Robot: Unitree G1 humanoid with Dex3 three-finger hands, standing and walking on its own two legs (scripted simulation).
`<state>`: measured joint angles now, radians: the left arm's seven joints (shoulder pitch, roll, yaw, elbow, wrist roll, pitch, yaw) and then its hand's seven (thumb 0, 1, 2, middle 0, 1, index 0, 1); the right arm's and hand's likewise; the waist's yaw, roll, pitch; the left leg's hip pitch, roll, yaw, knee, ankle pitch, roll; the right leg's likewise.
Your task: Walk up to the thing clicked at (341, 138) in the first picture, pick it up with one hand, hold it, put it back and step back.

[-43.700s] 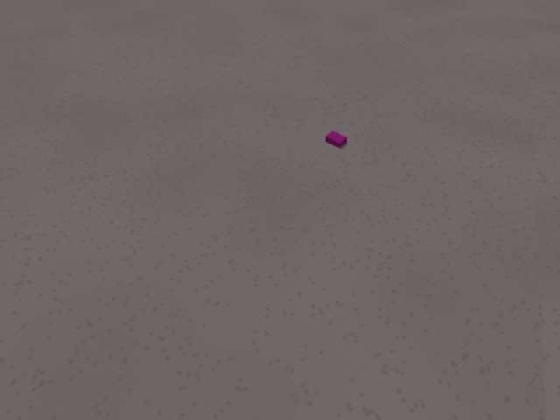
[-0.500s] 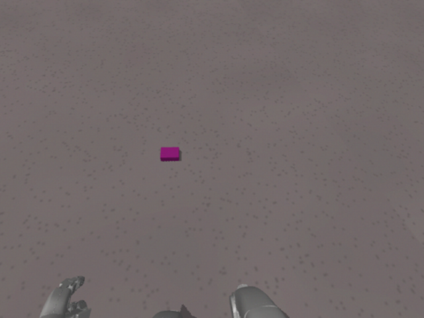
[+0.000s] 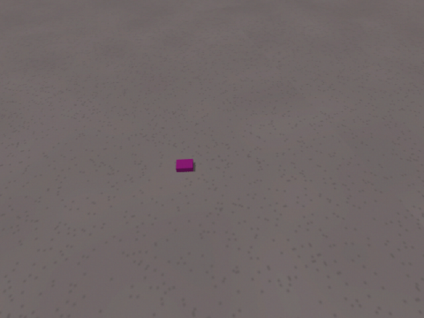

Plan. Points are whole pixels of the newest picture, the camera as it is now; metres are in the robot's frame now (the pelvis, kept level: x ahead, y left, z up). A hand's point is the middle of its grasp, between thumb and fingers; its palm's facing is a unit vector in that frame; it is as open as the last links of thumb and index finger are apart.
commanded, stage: step back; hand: left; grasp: from above
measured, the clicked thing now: (184, 165) +1.08 +0.25 -0.74
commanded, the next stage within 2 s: stand in 0.70 s
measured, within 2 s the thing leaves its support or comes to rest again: neither
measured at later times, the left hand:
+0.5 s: hand out of the picture +0.12 +0.23 -0.13, palm faces +0.03 -0.93 -0.37, open 7.4 cm
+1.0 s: hand out of the picture +0.13 +0.24 -0.14, palm faces +0.02 -0.95 -0.33, open 7.4 cm
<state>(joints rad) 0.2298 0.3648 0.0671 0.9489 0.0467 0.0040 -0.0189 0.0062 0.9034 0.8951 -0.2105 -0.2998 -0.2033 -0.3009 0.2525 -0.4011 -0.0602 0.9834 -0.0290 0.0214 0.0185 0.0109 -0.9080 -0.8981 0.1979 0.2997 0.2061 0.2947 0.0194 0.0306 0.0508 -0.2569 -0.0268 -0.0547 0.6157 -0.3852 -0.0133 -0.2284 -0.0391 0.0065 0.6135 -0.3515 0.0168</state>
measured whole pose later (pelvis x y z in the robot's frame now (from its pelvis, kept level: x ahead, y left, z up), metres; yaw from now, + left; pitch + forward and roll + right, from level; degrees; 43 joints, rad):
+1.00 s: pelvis +0.07 -0.01 +0.02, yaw +1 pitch -3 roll +0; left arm 0.12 0.34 0.00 1.11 0.00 -0.01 -0.01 0.00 0.91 0.90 -0.21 -0.30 -0.20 -0.30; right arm 0.05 -0.33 -0.01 1.07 -0.01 -0.02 0.02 0.01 -0.91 -0.90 0.20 0.30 0.21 0.30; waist 0.02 0.00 0.07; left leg -0.18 0.01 0.02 0.42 -0.18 0.00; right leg -0.09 -0.03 -0.03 0.40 -0.25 0.02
